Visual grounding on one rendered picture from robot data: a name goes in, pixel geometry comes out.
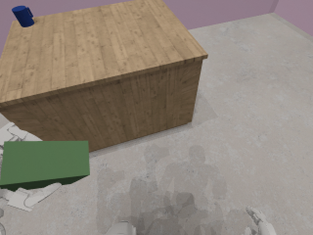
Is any robot right hand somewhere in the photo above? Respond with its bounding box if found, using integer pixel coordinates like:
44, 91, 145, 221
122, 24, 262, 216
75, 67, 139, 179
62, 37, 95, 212
242, 206, 277, 235

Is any robot left thigh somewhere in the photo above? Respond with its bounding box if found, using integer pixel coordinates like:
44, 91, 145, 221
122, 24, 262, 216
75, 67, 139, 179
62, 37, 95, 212
106, 222, 137, 235

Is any sponge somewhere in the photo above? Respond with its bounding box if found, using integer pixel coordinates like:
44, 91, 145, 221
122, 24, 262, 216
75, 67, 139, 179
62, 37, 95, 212
0, 140, 90, 192

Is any robot left hand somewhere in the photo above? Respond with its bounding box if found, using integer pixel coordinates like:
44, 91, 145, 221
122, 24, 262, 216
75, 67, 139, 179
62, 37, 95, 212
0, 122, 62, 212

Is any table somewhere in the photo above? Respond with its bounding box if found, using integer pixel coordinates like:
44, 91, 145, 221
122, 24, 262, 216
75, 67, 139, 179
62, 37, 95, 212
0, 0, 208, 153

